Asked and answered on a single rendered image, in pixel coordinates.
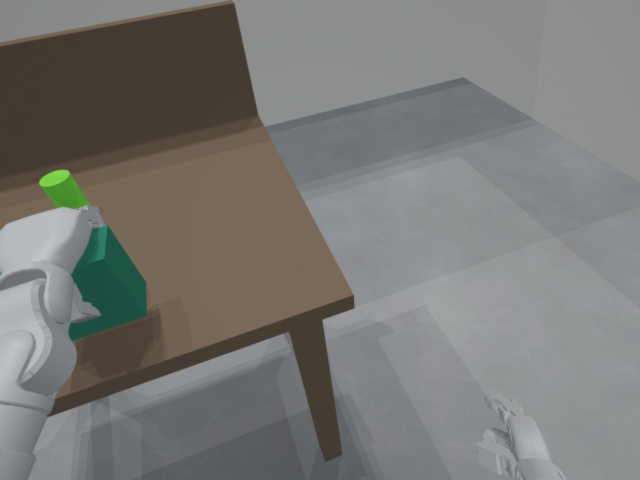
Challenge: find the robot left forearm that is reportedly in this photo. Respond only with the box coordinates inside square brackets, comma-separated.
[0, 262, 77, 480]

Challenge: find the table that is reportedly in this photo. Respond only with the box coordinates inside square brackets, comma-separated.
[0, 0, 355, 462]

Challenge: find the robot left hand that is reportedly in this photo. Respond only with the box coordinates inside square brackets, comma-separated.
[0, 205, 106, 323]

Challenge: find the robot right hand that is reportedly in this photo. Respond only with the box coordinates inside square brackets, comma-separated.
[476, 392, 553, 480]

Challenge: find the robot right forearm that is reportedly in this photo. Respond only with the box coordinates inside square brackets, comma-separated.
[515, 457, 566, 480]

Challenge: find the sponge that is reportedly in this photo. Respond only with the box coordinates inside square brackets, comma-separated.
[0, 225, 147, 341]

